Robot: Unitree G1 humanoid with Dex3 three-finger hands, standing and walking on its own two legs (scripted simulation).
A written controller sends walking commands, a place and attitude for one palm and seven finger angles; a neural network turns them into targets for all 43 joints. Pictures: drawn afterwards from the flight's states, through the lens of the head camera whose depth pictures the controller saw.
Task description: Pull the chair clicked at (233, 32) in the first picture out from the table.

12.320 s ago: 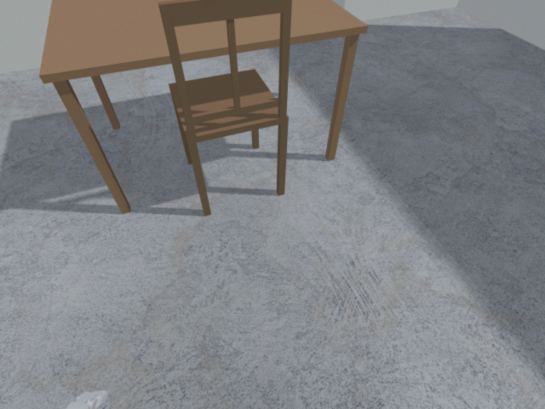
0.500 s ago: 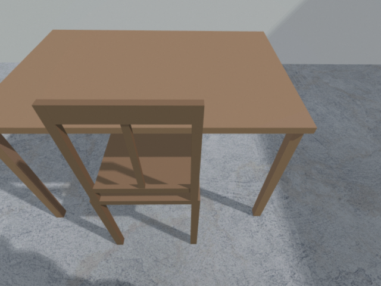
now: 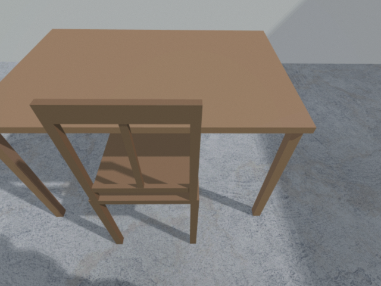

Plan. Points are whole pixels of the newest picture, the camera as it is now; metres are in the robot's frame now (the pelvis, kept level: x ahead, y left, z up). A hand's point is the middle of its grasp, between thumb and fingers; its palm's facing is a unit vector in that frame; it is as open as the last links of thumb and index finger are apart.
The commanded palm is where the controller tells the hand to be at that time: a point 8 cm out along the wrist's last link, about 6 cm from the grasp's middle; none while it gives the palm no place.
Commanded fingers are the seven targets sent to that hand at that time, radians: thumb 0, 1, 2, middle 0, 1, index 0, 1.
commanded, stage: look again from close up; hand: left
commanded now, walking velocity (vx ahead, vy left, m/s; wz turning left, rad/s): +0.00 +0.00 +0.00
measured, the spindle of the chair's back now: (133, 158) +0.47 +0.21 -0.07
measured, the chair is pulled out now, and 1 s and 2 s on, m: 0.00 0.00 0.00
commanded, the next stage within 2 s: raise the hand toward the chair's back in 0.24 s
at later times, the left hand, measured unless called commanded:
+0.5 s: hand out of the picture +0.11 +0.20 -0.08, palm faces +0.23 -0.94 -0.23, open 7.4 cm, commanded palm +0.10 +0.21 -0.07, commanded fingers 0.00 0.69 0.81 -0.18 -0.27 -0.18 -0.27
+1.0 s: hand (111, 280) +0.15 +0.18 -0.06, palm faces +0.08 -1.00 -0.04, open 11.3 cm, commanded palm +0.13 +0.23 -0.06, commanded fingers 0.00 0.11 0.56 -0.12 -0.18 -0.12 -0.18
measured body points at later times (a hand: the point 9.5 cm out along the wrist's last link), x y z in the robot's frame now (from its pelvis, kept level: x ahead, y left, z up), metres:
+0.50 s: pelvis -0.01 +0.01 -0.01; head +0.00 -0.01 +0.43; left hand +0.09 +0.25 -0.07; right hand +0.05 -0.25 -0.15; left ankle +0.00 +0.13 -0.74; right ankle -0.03 -0.09 -0.74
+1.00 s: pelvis -0.05 +0.00 -0.12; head +0.03 +0.01 +0.32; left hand +0.14 +0.23 -0.05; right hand +0.20 -0.17 -0.20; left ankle +0.00 +0.13 -0.74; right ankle -0.03 -0.09 -0.74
